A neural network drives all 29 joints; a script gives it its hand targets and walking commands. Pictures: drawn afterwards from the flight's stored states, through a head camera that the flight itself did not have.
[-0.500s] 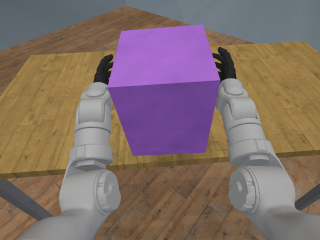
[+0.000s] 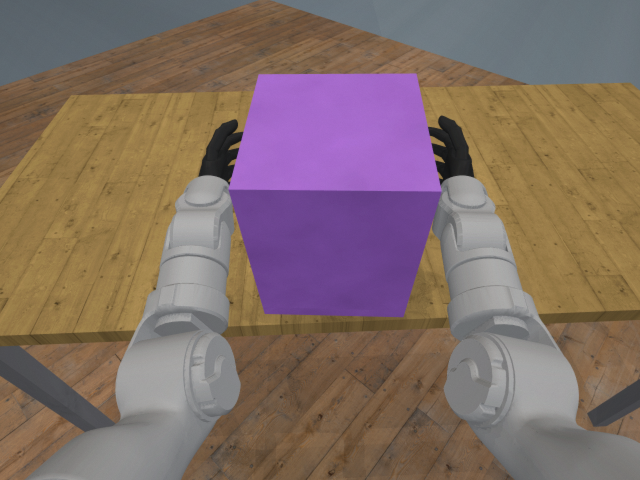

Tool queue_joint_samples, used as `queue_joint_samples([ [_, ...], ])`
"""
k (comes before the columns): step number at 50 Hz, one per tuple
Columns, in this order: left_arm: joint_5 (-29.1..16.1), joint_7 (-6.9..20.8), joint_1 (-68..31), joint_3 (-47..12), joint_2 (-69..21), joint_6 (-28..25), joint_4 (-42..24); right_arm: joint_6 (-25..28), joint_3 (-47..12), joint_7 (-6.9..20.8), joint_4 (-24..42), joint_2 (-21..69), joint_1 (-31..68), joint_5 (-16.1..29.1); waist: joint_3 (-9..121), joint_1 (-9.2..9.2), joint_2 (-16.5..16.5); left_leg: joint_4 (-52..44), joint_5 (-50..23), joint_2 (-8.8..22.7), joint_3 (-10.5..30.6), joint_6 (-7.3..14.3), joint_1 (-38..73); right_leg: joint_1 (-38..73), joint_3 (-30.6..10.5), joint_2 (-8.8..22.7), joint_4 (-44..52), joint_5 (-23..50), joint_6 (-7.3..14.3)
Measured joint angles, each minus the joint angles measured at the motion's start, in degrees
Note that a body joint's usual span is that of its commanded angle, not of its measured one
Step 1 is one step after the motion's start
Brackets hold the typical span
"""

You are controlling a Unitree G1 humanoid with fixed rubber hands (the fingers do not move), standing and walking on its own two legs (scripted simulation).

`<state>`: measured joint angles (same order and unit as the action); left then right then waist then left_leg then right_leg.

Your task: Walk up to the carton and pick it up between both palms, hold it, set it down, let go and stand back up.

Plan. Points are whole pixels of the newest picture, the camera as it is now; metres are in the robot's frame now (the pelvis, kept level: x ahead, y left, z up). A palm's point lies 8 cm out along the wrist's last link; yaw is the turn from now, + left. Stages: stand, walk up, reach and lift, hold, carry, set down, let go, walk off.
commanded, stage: set down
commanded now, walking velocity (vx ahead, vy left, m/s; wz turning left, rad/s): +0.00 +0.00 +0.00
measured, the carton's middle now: (335, 202) +0.45 -0.01 +0.12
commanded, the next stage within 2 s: none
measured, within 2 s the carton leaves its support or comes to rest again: rests again in 0.58 s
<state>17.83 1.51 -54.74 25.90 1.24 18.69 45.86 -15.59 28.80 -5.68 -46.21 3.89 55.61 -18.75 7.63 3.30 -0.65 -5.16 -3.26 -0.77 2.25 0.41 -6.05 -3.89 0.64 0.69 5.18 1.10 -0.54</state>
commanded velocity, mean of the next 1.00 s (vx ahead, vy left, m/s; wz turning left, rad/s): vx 0.00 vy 0.00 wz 0.00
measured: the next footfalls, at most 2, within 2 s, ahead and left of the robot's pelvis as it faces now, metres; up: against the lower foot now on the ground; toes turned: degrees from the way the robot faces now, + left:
none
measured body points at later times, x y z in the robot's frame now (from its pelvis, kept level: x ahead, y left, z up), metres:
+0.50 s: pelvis +0.00 +0.00 +0.00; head +0.02 +0.01 +0.45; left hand +0.46 +0.13 +0.14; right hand +0.44 -0.16 +0.14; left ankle -0.01 +0.11 -0.76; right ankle -0.03 -0.12 -0.76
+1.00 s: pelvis +0.00 +0.00 +0.00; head +0.03 +0.01 +0.45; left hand +0.45 +0.13 +0.13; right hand +0.43 -0.16 +0.13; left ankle -0.01 +0.11 -0.76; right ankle -0.03 -0.12 -0.76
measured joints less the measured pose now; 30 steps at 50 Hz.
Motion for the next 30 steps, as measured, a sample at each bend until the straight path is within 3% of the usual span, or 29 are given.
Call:
queue_joint_samples([
  [30,1.8,0.1,2.4,1.8,-1.8,-6.7,3.3,3.2,5.7,2.8,2.2,2.8,-3.6,-6.5,2.0,0.13,0.5,-0.1,-0.7,-0.1,0.6,0.1,-3.6,-3.1,1.2,0.1,0.0,0.3,0.0],
])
